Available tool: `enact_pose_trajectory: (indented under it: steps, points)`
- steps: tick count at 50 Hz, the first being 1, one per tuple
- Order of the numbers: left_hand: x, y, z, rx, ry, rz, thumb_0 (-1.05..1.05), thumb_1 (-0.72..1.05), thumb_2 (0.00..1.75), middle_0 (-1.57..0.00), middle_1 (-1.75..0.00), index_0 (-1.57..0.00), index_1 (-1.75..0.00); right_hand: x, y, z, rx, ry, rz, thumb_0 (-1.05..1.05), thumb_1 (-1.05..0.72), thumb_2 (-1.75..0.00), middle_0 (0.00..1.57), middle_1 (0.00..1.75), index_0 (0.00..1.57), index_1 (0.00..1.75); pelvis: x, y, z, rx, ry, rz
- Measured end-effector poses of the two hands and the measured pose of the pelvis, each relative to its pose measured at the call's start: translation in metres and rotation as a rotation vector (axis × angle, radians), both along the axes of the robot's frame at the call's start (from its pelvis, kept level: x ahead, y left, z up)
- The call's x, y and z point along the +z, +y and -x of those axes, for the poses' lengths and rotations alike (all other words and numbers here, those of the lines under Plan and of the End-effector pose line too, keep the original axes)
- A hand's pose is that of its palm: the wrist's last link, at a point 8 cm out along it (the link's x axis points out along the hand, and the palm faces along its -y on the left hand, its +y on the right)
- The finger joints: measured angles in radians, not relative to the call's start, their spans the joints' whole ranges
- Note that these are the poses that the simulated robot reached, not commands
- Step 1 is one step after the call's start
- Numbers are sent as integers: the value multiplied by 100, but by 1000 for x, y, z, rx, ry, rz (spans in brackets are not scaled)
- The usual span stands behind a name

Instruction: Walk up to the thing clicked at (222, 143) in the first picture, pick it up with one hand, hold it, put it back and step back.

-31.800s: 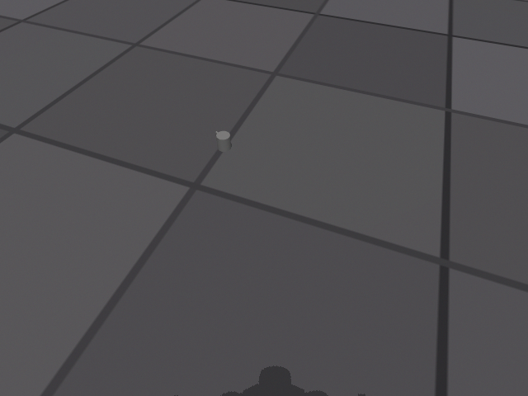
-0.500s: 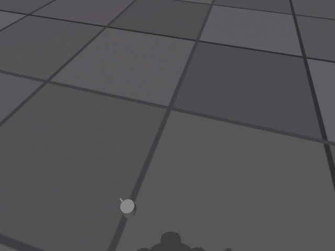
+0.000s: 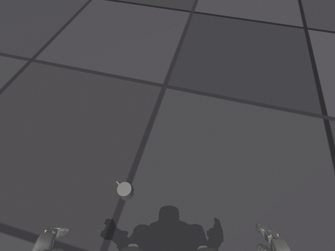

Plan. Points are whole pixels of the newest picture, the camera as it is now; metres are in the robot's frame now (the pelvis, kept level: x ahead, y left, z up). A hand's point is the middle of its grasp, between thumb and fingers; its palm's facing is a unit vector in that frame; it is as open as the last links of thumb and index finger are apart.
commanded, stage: rise first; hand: left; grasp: from above
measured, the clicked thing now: (123, 189) +0.48 +0.23 -0.70
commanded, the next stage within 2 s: none
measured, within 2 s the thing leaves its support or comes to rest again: neither
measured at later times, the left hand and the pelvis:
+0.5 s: hand out of the picture +0.14 +0.26 -0.19, palm faces -0.17 -0.86 -0.48, open 14.0 cm; pelvis +0.01 +0.01 -0.06, yaw +0 degrees
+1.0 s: hand (89, 234) +0.22 +0.27 -0.35, palm faces -0.41 -0.53 -0.74, open 14.1 cm; pelvis -0.05 +0.00 -0.20, yaw -1 degrees
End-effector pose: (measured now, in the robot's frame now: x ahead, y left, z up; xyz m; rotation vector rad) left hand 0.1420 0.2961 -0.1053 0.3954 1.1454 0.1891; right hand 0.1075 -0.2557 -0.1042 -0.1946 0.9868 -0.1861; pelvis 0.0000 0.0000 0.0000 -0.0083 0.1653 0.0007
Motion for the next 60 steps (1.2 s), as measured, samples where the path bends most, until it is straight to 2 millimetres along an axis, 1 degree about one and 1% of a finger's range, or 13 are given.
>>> enact_pose_trajectory:
  steps: [3,7,13,18,24,32,36,39,42,46,49,54,60]
  points:
    - [-9,0,3,-5,5,-4,0,-33,97,-8,-105,-9,-103,-4,1,-12,16,-36,12,1,-89,-89,20,30,21,30,-9,1,-1,1,23,1]
    - [-18,1,4,-33,-12,-17,0,-44,98,-8,-107,-8,-106,-8,2,-29,40,-80,35,1,-89,-89,20,30,20,30,-20,2,-3,4,53,6]
    - [-27,2,4,-71,-19,-46,0,-51,99,-8,-108,-8,-108,-13,6,-50,64,-134,52,1,-89,-89,20,30,20,30,-34,5,-6,7,88,16]
    - [-34,2,3,-100,-12,-62,0,-52,100,-7,-109,-7,-108,-19,13,-62,80,-171,52,1,-89,-89,20,30,20,30,-44,7,-8,8,116,25]
    - [-43,0,4,-128,-10,-83,0,-52,99,-7,-109,-8,-108,-29,20,-66,94,-195,44,1,-89,-89,20,30,20,30,-57,8,-6,8,147,32]
    - [-56,-2,10,-167,-15,-112,0,-52,98,-7,-108,-8,-108,-49,25,-62,108,-195,28,1,-90,-90,20,30,21,30,-76,8,2,8,183,38]
    - [-71,2,8,-218,-11,-153,0,-53,98,-8,-108,-8,-108,-64,24,-59,125,-200,31,1,-90,-90,20,30,21,30,-89,7,9,10,209,38]
    - [-93,8,-1,-282,-9,-198,0,-54,99,-8,-108,-8,-107,-82,20,-57,141,-207,40,1,-90,-90,20,30,21,30,-107,6,17,9,240,36]
    - [-118,10,-18,-369,-31,-249,0,-54,99,-8,-107,-8,-107,-106,14,-54,149,-202,51,1,-90,-90,20,30,21,30,-129,4,25,6,277,33]
    - [-155,5,-49,-495,-97,-310,0,-54,99,-8,-107,-8,-107,-147,3,-46,150,-171,68,1,-88,-89,20,30,21,30,-165,3,35,0,331,31]
    - [-180,1,-74,-578,-154,-374,0,-53,99,-8,-107,-8,-107,-181,-5,-36,138,-133,75,1,-88,-89,20,30,21,30,-194,2,43,-7,364,31]
    - [-216,-6,-107,-681,-201,-480,0,-53,100,-8,-107,-8,-107,-237,-13,-8,111,-40,62,1,-88,-89,20,30,20,30,-234,0,60,-20,396,33]
    - [-257,-8,-138,-785,-209,-563,0,-53,101,-8,-107,-8,-106,-295,-16,42,87,93,47,1,-89,-89,20,30,20,30,-279,-2,79,-35,411,35]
